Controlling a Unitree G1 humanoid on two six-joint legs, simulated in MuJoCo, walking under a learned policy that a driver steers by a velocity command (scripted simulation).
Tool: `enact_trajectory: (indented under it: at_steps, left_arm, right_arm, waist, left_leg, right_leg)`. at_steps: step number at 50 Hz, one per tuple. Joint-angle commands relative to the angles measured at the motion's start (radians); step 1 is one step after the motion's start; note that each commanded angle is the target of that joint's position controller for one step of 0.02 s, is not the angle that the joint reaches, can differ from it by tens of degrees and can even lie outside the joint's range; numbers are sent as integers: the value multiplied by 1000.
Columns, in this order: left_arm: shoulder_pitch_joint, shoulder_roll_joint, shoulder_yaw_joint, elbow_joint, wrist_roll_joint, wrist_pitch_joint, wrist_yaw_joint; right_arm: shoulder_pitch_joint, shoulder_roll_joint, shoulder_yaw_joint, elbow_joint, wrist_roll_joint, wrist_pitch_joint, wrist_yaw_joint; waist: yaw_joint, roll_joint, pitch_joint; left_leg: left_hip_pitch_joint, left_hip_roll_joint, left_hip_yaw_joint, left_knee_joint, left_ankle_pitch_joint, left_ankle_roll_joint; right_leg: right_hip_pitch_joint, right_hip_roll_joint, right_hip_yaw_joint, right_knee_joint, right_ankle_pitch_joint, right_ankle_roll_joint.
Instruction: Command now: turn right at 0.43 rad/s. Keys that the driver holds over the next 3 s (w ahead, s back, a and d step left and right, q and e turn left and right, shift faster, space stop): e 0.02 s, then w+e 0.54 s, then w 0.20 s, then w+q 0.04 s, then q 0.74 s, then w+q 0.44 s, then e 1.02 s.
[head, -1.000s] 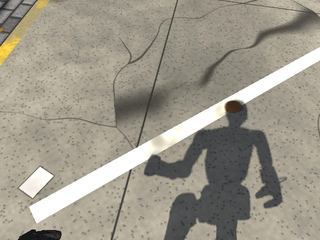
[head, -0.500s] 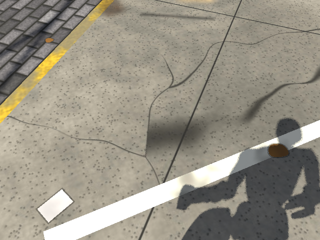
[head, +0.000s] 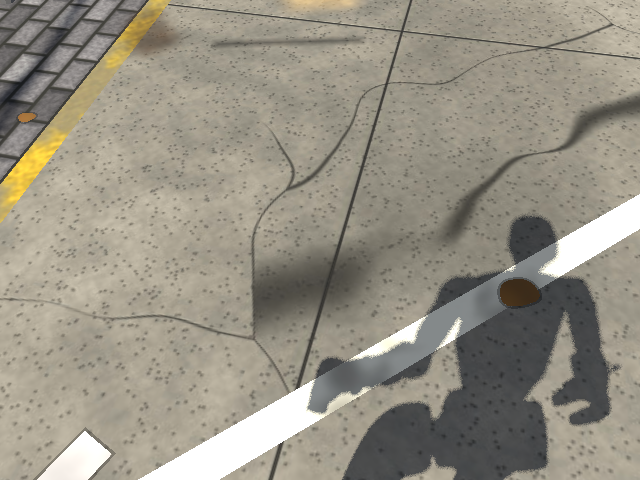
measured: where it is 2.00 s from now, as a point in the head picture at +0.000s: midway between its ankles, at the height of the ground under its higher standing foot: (419, 472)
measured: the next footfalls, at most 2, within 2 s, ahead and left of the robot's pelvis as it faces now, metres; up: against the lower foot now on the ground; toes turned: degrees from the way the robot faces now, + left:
left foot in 0.36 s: +0.13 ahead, +0.13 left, +0.00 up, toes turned -17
right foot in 0.82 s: +0.30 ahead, -0.25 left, +0.00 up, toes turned -27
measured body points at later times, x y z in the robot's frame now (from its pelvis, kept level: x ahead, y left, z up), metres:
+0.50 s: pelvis +0.08 +0.02 +0.03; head +0.09 +0.04 +0.48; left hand +0.30 +0.25 -0.08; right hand +0.09 -0.27 -0.07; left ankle +0.09 +0.14 -0.72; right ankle +0.07 -0.12 -0.64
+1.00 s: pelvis +0.27 -0.13 +0.02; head +0.30 -0.16 +0.47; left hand +0.50 +0.06 -0.08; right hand +0.22 -0.42 -0.11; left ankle +0.30 +0.03 -0.63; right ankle +0.26 -0.23 -0.72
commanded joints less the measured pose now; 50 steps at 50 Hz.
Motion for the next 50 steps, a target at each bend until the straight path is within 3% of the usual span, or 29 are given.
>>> enact_trajectory:
  at_steps: [1,2,4,5,6,9,11,13,16,17,18,19,20,21,22,25,30,33,37,38,39,40,41,42,43,44,46,48,50]
  left_arm:
    - [96,211,56,-64,17,-14,4]
    - [154,197,44,-55,27,-34,4]
    - [91,168,40,-77,-9,-59,11]
    - [52,148,32,-88,-19,-57,21]
    - [28,139,27,-97,-16,-50,32]
    - [48,147,34,-107,-6,-36,55]
    - [53,157,40,-117,-12,-35,58]
    - [56,165,45,-129,-16,-29,53]
    - [34,137,37,-148,-20,-17,50]
    - [34,106,28,-155,-17,-20,48]
    - [38,31,8,-163,-14,-25,45]
    - [31,-7,-1,-210,-24,-40,41]
    - [14,68,14,-228,-25,-54,37]
    - [26,114,28,-208,-20,-56,32]
    - [58,115,33,-182,-12,-54,29]
    - [37,71,27,-184,-7,-60,13]
    - [-44,23,9,-228,-10,-60,0]
    - [-130,-6,-8,-258,-10,-71,-19]
    - [-173,17,-8,-284,-15,-79,-38]
    - [-146,37,1,-283,-13,-81,-39]
    - [-61,66,18,-263,-10,-84,-35]
    - [109,113,46,-212,-11,-84,-25]
    - [284,180,68,-179,4,-77,-6]
    - [298,285,74,-173,28,-75,6]
    - [314,192,55,-180,35,-78,9]
    - [246,149,36,-166,33,-83,8]
    - [121,71,16,-154,15,-91,2]
    - [49,43,13,-145,24,-107,0]
    - [-1,55,18,-131,31,-123,7]
  right_arm:
    - [-95,-97,-26,-117,-16,-18,-6]
    - [-79,-79,-20,-124,-8,-25,1]
    - [-51,-106,-28,-105,11,-40,20]
    - [-71,-120,-33,-105,6,-51,22]
    - [-89,-117,-34,-107,0,-61,26]
    - [-101,-80,-22,-105,3,-95,48]
    - [-98,-60,-13,-100,8,-110,60]
    - [-87,-70,-14,-98,20,-120,68]
    - [-13,-85,-25,-71,32,-130,70]
    - [44,-105,-34,-56,32,-131,63]
    - [148,-152,-44,-41,20,-130,52]
    - [184,-238,-57,-36,-20,-125,59]
    - [112,-230,-60,-44,-26,-130,64]
    - [64,-161,-43,-59,-7,-131,59]
    - [40,-127,-32,-65,2,-130,56]
    - [55,-110,-20,-52,-10,-135,52]
    - [120,-119,-20,-15,-9,-134,62]
    - [151,-150,-26,13,9,-125,66]
    - [190,-184,-33,58,37,-108,76]
    - [189,-196,-35,66,40,-103,76]
    - [188,-204,-33,76,43,-96,76]
    - [194,-193,-24,85,43,-92,73]
    - [192,-151,-2,63,21,-98,72]
    - [303,0,45,26,1,-116,82]
    - [245,-121,13,61,34,-134,81]
    - [162,-161,-3,30,57,-132,78]
    - [123,-130,-2,37,25,-114,64]
    - [179,-89,-2,61,26,-74,61]
    - [184,-58,0,50,24,-48,57]
  waist:
    - [66,-292,-99]
    - [74,-241,-193]
    - [40,-96,-155]
    - [32,-91,-115]
    - [27,-119,-95]
    - [31,-149,-89]
    - [29,-153,-89]
    - [21,-170,-85]
    - [-39,-151,-69]
    - [-68,-123,-78]
    - [-98,1,-120]
    - [-79,201,-99]
    - [-38,214,-2]
    - [-31,168,39]
    - [-19,131,34]
    - [-33,100,23]
    - [-63,76,31]
    - [-87,75,61]
    - [-72,88,78]
    - [-44,105,53]
    - [18,112,-10]
    - [108,96,-115]
    - [185,31,-258]
    - [86,-278,-427]
    - [153,-179,-493]
    - [128,-173,-324]
    - [48,-104,-179]
    - [-14,-121,-141]
    - [-47,-106,-101]
  left_leg:
    - [-294,-122,-6,295,-149,-30]
    - [-369,-107,-141,466,-286,-21]
    - [-443,-50,-174,482,-148,5]
    - [-433,-28,-170,402,-76,11]
    - [-385,-28,-154,332,-31,6]
    - [-253,-68,-114,136,32,-14]
    - [-165,-92,-102,10,43,-16]
    - [-76,-111,-93,-79,66,-13]
    - [127,-103,-82,-267,213,9]
    - [245,-57,-100,-296,200,27]
    - [386,118,-280,-358,36,77]
    - [397,315,-642,-491,-285,187]
    - [305,371,-728,-530,-412,245]
    - [283,320,-630,-533,-368,229]
    - [281,266,-521,-529,-258,196]
    - [232,197,-282,-549,59,165]
    - [211,177,-102,-563,259,189]
    - [197,185,-43,-572,300,193]
    - [268,235,-31,-534,434,188]
    - [292,239,-21,-479,605,179]
    - [288,224,0,-359,839,163]
    - [224,182,38,-162,965,137]
    - [-11,135,38,132,713,89]
    - [-364,-62,-7,512,-148,13]
    - [-376,-71,-204,640,-203,9]
    - [-432,-29,-182,664,-148,9]
    - [-389,45,-136,541,-31,4]
    - [-250,50,-121,509,53,-3]
    - [-235,40,-111,459,99,-19]
  right_leg:
    - [262,-285,565,-344,455,-253]
    - [373,-337,650,-375,302,-300]
    - [359,-296,589,-399,-118,-246]
    - [312,-272,564,-433,-241,-213]
    - [263,-238,532,-460,-264,-194]
    - [204,-176,450,-478,-170,-184]
    - [160,-158,435,-465,-159,-184]
    - [101,-155,462,-461,-197,-185]
    - [-19,-111,480,-404,-274,-138]
    - [-106,-78,448,-327,-301,-98]
    - [-238,-3,336,-69,-330,-33]
    - [-429,92,191,169,-295,-11]
    - [-522,-26,171,319,-215,-1]
    - [-542,-52,158,373,-136,11]
    - [-523,-64,143,400,-69,27]
    - [-479,-93,106,459,108,58]
    - [-426,-106,74,268,256,85]
    - [-337,-104,11,79,287,68]
    - [-229,-83,-42,-77,179,1]
    - [-161,-59,-60,-108,142,-23]
    - [-8,-25,-85,-151,149,-51]
    - [240,7,-104,-188,194,-84]
    - [583,-148,67,-140,276,-130]
    - [862,-475,580,-232,320,-294]
    - [783,-491,649,-305,424,-308]
    - [660,-449,417,-291,621,-265]
    - [429,-345,193,-324,703,-196]
    - [261,-313,83,-405,733,-179]
    - [186,-319,11,-452,783,-192]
